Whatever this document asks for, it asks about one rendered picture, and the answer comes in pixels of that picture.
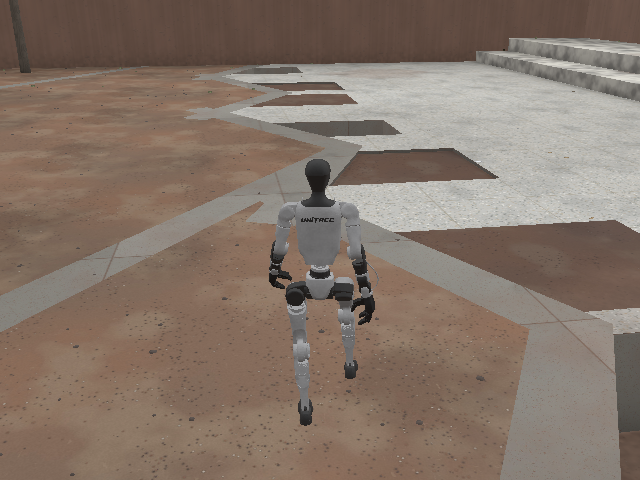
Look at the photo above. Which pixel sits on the robot left upper arm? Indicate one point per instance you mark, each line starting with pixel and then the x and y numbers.
pixel 286 213

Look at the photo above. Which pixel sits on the left robot forearm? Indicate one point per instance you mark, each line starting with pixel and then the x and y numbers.
pixel 275 261

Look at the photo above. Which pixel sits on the right robot foot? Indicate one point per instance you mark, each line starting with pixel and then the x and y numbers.
pixel 350 371

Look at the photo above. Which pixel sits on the right robot forearm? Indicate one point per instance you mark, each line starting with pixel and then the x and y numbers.
pixel 362 275

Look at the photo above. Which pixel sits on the robot right upper arm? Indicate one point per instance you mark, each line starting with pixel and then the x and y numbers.
pixel 353 228

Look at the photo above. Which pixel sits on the robot left hand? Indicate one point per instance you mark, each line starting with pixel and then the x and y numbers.
pixel 283 275

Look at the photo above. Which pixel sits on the robot right hand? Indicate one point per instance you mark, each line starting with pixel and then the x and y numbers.
pixel 369 308

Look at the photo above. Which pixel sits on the robot right shin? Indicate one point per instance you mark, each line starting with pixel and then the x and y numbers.
pixel 348 338

